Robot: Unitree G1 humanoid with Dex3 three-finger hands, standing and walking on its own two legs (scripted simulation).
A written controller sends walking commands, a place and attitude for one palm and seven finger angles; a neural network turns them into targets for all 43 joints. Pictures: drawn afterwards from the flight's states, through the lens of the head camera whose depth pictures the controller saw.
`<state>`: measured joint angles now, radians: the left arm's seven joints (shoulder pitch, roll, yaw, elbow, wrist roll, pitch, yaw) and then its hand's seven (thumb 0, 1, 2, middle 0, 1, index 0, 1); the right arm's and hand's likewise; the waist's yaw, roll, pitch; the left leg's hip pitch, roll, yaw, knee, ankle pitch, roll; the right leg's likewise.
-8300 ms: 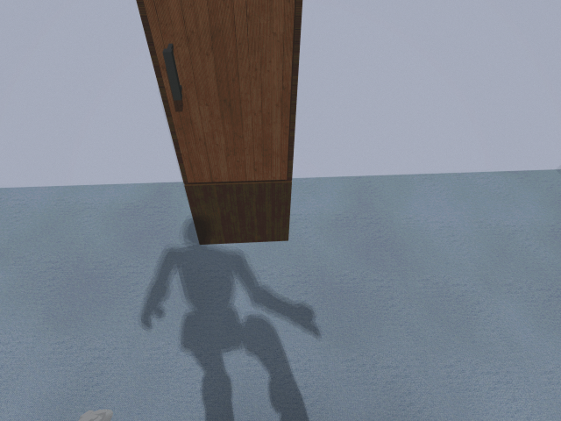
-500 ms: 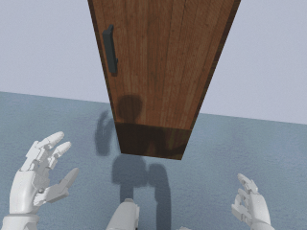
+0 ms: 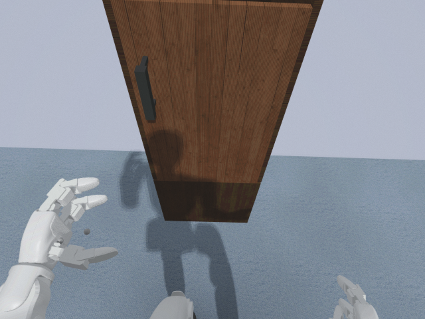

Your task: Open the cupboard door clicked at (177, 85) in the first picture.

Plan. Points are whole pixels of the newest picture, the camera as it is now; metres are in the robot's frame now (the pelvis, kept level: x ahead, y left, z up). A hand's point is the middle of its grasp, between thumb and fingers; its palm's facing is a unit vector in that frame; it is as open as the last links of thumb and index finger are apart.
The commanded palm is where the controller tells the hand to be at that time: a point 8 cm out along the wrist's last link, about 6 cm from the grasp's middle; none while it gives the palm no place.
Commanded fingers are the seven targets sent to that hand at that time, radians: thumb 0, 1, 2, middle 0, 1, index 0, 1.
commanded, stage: raise the hand with hooked fingers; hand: left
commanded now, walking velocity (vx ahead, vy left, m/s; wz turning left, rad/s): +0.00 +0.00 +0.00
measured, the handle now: (147, 89) +0.56 +0.18 +0.11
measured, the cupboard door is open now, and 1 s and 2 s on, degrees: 0 0 0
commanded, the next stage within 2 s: move the hooked fingers beside the handle in 1.04 s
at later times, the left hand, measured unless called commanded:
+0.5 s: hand (32, 196) +0.27 +0.30 +0.12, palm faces +0.10 -0.99 -0.04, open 13.9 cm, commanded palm +0.24 +0.34 +0.13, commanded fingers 0.00 -0.50 0.30 -0.30 -1.20 -0.30 -1.20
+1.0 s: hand (48, 196) +0.27 +0.27 +0.12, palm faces +0.07 -1.00 -0.03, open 14.0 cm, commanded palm +0.24 +0.32 +0.13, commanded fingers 0.00 -0.50 0.30 -0.30 -1.20 -0.30 -1.20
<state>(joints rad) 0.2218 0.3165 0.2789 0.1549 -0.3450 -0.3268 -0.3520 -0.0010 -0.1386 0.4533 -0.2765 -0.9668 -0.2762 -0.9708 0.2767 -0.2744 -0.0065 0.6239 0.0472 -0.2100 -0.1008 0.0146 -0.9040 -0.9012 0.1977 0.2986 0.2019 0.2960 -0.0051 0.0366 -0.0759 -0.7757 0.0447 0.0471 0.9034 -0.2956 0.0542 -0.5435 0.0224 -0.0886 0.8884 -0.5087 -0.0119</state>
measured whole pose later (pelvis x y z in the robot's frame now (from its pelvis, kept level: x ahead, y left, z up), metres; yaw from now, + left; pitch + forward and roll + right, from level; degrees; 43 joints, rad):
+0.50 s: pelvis -0.01 +0.01 +0.02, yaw +2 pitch +4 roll -4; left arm -0.05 0.42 0.39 0.30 -0.34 -0.17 -0.39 -0.01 -0.50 0.30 -0.30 -1.20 -0.30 -1.20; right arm 0.25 -0.25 0.07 0.58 0.06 -0.19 -0.11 0.01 -0.90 -0.90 0.20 0.30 0.21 0.30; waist 0.02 0.03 -0.03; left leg -0.59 0.02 0.04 0.73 -0.21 0.07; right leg -0.35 0.01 -0.10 0.70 -0.41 0.01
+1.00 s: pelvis -0.01 -0.01 +0.03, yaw +1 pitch +3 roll -3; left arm -0.06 0.43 0.40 0.37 -0.35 -0.16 -0.44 -0.01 -0.50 0.30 -0.30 -1.20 -0.30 -1.20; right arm 0.28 -0.27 0.05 0.60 0.06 -0.21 -0.12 0.01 -0.90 -0.90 0.20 0.30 0.20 0.30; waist 0.00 0.04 -0.03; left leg -0.56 0.03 0.03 0.69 -0.19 0.05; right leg -0.33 0.03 -0.10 0.68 -0.40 -0.02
